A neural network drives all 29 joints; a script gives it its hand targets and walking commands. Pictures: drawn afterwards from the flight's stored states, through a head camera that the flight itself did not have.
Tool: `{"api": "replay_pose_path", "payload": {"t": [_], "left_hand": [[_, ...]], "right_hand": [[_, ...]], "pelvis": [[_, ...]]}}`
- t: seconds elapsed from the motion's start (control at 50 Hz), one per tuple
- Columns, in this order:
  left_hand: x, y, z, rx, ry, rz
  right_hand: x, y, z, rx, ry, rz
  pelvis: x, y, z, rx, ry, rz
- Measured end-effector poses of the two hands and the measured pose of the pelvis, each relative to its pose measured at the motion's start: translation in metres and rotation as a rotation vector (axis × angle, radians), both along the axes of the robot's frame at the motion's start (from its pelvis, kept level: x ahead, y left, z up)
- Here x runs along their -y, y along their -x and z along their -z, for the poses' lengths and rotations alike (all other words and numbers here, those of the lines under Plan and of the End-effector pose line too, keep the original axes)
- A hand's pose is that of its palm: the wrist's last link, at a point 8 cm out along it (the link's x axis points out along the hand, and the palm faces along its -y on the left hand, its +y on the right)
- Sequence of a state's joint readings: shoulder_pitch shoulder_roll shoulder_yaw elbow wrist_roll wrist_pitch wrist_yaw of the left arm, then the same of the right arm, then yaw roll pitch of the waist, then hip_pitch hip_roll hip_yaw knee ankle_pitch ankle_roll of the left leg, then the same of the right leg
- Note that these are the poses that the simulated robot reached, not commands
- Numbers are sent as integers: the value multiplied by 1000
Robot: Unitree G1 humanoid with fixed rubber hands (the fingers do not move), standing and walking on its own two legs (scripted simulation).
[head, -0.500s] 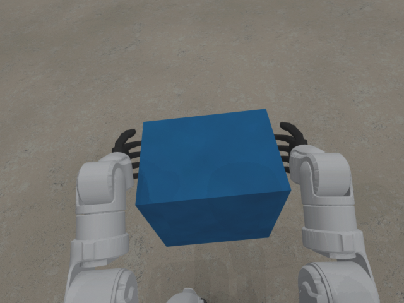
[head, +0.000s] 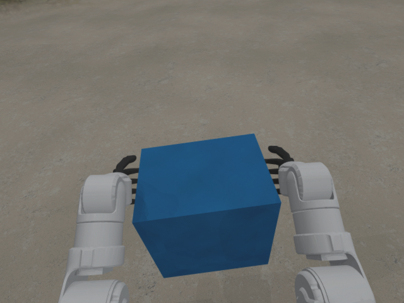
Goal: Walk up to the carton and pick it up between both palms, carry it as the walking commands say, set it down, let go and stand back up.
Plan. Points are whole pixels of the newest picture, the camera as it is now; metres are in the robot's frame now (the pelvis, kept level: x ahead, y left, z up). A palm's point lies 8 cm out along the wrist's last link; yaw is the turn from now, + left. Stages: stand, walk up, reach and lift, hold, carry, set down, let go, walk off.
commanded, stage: carry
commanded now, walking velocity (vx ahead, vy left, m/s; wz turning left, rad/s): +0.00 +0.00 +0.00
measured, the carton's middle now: (207, 208) +0.32 +0.03 +0.03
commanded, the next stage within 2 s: hold in 1.66 s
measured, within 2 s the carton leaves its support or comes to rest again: neither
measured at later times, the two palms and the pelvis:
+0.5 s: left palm (153, 199) +0.30 +0.13 +0.10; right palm (324, 200) +0.30 -0.19 +0.09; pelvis -0.03 -0.02 +0.00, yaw -1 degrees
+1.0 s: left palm (155, 190) +0.33 +0.13 +0.08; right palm (314, 192) +0.33 -0.18 +0.08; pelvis +0.00 -0.03 +0.00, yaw -1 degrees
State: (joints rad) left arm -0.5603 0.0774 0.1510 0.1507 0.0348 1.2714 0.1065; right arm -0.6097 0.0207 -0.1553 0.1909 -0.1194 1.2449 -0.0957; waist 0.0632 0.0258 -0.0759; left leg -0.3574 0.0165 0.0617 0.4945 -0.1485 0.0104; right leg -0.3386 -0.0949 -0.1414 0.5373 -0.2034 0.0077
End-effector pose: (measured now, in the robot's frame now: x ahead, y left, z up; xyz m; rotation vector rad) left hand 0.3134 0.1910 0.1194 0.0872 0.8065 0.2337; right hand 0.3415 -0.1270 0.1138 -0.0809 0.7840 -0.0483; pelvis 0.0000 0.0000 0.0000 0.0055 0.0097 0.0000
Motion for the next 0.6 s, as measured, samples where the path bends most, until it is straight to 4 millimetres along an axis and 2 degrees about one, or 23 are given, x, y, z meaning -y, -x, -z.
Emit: {"api": "replay_pose_path", "payload": {"t": [0.1,0.2,0.3,0.46,0.6], "left_hand": [[11,4,-11,35,2,31],[26,10,-5,33,3,59],[40,17,6,21,-6,72],[58,16,19,19,-13,83],[64,6,28,37,-6,93]], "right_hand": [[11,16,-11,36,0,39],[27,30,-8,37,3,72],[40,39,3,25,8,76],[58,41,19,25,3,84],[65,39,30,43,-7,112]], "pelvis": [[1,11,-1,8,1,2],[4,16,0,16,-1,4],[12,22,0,17,-3,7],[21,33,3,2,-8,21],[20,27,4,-3,-7,25]]}}
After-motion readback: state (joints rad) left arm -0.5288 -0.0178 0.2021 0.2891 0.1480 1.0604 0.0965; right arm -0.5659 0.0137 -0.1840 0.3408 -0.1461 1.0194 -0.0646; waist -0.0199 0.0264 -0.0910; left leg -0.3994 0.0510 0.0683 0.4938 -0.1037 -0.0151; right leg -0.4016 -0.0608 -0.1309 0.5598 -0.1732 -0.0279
